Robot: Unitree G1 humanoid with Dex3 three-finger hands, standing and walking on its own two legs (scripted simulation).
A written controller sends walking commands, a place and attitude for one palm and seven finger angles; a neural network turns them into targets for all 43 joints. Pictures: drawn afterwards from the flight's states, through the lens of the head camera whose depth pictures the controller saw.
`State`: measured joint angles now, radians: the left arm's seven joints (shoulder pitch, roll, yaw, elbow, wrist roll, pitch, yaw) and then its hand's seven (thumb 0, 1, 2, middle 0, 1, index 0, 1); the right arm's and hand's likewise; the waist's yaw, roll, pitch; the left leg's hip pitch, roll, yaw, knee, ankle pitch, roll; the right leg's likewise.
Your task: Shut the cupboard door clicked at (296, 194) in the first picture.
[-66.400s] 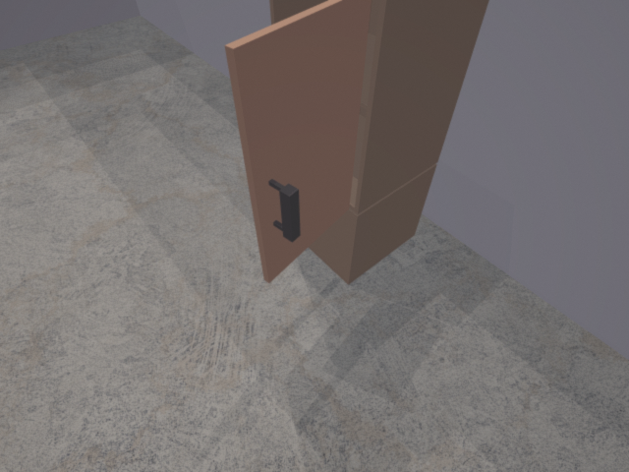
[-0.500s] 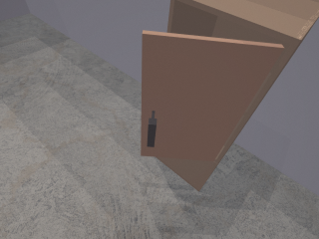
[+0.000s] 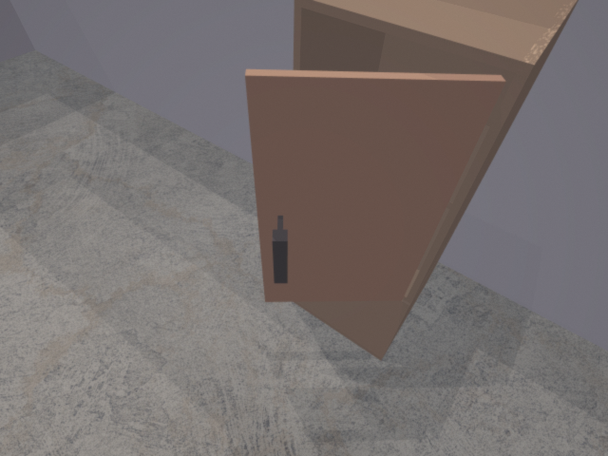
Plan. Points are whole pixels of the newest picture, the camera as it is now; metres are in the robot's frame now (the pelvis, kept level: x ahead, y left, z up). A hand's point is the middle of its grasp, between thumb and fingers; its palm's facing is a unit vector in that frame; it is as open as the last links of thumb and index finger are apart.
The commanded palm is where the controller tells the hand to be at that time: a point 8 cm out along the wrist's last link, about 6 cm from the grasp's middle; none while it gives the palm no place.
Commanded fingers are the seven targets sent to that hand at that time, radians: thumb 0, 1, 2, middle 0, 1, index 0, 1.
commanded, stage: look again from close up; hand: left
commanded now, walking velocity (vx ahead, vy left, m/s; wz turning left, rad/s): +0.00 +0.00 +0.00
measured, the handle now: (280, 249) +0.50 +0.07 -0.10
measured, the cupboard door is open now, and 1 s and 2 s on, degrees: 37 37 37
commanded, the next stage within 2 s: shuffle to correct the standing spot in 0.54 s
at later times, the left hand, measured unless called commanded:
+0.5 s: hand out of the picture +0.01 +0.24 -0.16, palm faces +0.03 -0.95 -0.32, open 7.4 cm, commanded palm none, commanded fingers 0.00 0.90 0.90 -0.20 -0.30 -0.20 -0.30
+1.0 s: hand out of the picture -0.09 +0.16 -0.18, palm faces -0.01 -0.99 -0.16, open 7.4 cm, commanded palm none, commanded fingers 0.00 0.90 0.90 -0.20 -0.30 -0.20 -0.30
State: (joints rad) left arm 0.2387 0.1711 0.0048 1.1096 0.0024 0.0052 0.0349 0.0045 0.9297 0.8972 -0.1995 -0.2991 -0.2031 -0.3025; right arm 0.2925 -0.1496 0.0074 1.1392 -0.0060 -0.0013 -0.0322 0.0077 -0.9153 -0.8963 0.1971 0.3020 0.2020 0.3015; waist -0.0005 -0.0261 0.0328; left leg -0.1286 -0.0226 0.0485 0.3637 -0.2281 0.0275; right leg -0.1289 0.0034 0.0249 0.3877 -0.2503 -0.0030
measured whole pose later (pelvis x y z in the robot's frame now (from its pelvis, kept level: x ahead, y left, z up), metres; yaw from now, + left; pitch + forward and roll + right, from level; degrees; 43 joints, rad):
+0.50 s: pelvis -0.05 +0.00 -0.01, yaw +1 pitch -3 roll +0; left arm 0.23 0.31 0.00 1.00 0.02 -0.02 0.02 0.00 0.90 0.90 -0.20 -0.30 -0.20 -0.30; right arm 0.15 -0.31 -0.02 1.00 -0.02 -0.02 0.00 0.01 -0.91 -0.90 0.20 0.30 0.20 0.30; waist 0.01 0.00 -0.01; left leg -0.19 -0.02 0.03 0.45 -0.20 0.03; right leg -0.18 0.00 0.00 0.46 -0.22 0.00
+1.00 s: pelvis -0.04 -0.01 -0.01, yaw -1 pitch -1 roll +0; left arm 0.41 0.18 0.00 1.06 0.03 0.04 -0.01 0.00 0.91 0.90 -0.20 -0.30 -0.20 -0.30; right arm 0.31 -0.16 -0.03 1.09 -0.02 0.02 -0.02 0.01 -0.91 -0.90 0.20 0.30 0.21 0.30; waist 0.00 -0.02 0.01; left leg -0.24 0.02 0.06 0.51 -0.25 0.02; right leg -0.24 0.00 -0.04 0.51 -0.25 -0.01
